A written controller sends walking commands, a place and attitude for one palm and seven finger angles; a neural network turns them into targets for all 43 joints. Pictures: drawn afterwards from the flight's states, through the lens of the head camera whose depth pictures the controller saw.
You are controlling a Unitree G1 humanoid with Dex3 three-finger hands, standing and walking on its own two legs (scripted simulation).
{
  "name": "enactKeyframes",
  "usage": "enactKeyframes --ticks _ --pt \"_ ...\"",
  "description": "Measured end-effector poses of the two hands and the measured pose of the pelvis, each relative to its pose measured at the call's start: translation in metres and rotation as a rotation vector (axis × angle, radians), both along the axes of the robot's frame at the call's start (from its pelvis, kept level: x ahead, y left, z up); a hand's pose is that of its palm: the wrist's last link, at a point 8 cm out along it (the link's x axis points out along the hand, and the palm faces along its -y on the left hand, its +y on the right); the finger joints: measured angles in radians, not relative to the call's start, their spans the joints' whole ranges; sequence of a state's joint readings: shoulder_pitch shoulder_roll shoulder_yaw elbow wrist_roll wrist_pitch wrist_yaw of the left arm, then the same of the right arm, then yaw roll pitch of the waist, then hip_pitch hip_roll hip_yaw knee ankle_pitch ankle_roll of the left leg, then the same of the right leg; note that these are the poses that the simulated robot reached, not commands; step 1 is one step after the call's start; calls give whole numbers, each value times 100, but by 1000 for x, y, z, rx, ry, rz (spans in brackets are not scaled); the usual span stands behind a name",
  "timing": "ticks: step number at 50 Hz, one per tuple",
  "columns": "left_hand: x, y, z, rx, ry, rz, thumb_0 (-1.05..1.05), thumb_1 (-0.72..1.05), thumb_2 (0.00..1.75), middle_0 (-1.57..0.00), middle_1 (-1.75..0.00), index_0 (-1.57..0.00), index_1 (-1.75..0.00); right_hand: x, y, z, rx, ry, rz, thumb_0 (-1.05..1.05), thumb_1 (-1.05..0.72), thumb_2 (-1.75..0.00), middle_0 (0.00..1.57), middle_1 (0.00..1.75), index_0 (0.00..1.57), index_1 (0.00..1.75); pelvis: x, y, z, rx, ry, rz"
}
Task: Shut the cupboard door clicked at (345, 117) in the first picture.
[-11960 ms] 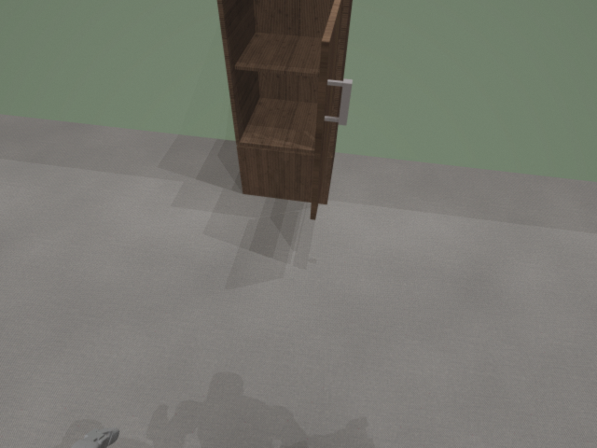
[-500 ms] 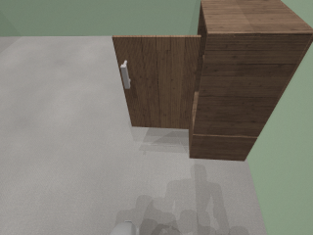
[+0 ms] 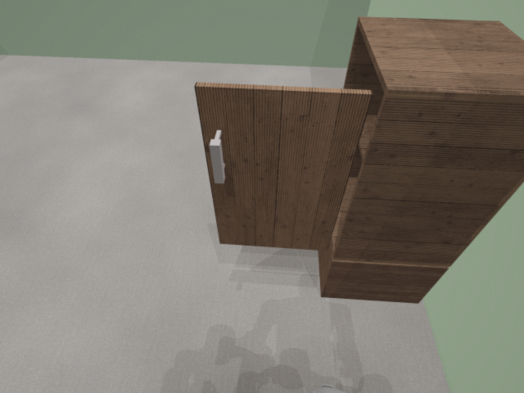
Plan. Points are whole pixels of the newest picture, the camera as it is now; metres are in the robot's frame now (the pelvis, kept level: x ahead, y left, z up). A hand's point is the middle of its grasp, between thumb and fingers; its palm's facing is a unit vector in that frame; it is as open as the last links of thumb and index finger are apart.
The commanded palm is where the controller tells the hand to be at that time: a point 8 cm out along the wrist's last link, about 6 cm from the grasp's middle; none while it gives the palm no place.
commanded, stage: take the last steps up to it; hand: left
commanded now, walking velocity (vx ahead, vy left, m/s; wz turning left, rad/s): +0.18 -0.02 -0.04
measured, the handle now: (219, 156) +0.64 +0.15 -0.03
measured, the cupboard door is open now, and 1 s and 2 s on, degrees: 89 89 89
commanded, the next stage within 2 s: come to a stop and stand still in 0.06 s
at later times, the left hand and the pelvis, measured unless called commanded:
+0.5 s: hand out of the picture +0.15 +0.18 -0.18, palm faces +0.04 -0.97 -0.23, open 7.3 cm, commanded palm none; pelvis +0.11 -0.01 -0.01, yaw +0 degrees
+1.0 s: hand out of the picture +0.12 +0.16 -0.17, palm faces -0.01 -0.97 -0.23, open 7.4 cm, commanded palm none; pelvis +0.07 -0.03 -0.01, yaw -2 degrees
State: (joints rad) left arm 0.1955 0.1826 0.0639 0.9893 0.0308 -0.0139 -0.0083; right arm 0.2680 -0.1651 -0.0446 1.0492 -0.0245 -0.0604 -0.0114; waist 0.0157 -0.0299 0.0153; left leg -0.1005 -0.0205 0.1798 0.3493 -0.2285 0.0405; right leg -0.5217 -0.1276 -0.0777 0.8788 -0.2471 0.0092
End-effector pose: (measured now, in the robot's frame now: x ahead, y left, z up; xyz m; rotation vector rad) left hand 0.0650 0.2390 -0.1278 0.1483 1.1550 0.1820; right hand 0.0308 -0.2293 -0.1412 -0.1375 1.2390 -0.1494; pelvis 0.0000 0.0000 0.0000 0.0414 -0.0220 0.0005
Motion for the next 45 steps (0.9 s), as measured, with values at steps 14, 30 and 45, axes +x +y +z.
enactKeyframes --ticks 14,30,45 --pt "92 -46 -3 20 35 -29 -1 93 89 -20 -30 -21 -30 27 -23 -20 51 230 -64 1 -91 -90 20 29 20 30 89 -34 -6 -25 9 -4" --pt "77 6 -32 -8 185 32 0 91 89 -20 -30 -21 -30 146 0 1 -58 17 16 0 -91 -90 20 29 20 30 110 5 -10 -42 5 -14" --pt "61 -6 -16 -2 182 -28 0 91 89 -20 -30 -20 -30 117 -4 7 -23 -21 -31 0 -91 -90 21 30 20 30 84 -8 0 -46 19 -36"
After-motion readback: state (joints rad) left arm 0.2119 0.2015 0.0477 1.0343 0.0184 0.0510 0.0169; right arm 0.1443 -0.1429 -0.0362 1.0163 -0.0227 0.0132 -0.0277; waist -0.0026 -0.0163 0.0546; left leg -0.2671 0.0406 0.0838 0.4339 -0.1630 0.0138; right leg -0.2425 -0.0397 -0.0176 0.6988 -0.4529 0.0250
